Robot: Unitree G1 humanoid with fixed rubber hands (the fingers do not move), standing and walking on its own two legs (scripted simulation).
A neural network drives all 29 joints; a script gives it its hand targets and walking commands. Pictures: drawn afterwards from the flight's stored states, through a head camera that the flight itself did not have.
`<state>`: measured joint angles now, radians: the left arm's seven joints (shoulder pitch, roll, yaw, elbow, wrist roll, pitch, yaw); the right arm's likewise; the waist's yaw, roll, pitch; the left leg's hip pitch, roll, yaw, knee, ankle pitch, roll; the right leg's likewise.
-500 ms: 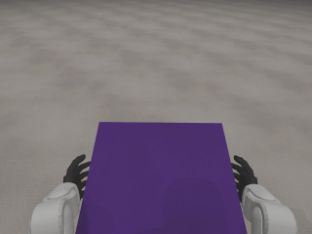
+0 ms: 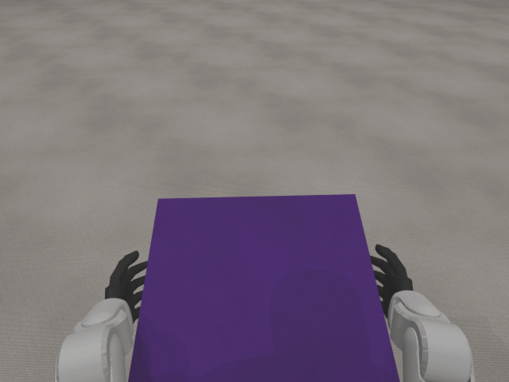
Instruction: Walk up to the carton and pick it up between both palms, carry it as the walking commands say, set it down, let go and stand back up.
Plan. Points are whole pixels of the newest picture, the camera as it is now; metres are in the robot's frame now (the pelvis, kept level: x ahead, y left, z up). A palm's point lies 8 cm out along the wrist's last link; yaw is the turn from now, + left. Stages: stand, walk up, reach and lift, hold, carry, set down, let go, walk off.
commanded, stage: carry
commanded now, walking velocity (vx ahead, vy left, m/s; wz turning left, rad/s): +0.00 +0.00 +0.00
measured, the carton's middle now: (258, 307) +0.27 -0.01 -0.01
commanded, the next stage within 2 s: none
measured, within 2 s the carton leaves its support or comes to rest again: neither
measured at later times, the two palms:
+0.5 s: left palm (120, 291) +0.27 +0.20 +0.06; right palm (377, 279) +0.28 -0.19 +0.06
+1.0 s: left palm (130, 292) +0.27 +0.18 +0.06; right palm (391, 284) +0.27 -0.20 +0.06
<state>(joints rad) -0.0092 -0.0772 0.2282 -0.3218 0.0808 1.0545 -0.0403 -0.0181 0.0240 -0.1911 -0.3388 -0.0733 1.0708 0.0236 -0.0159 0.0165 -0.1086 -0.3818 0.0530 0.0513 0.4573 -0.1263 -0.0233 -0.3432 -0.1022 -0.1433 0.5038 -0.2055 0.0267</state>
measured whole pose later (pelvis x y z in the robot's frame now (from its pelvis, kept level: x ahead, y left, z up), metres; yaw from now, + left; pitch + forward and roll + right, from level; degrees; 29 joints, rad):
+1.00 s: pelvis +0.02 -0.01 +0.00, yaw +0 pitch +3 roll +0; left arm -0.02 -0.07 0.23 -0.26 0.08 0.99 -0.04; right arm -0.02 0.02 -0.19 -0.28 -0.08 1.00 0.03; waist -0.01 0.01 -0.11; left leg -0.36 0.06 0.05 0.49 -0.18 -0.03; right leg -0.32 -0.10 -0.14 0.53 -0.25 0.03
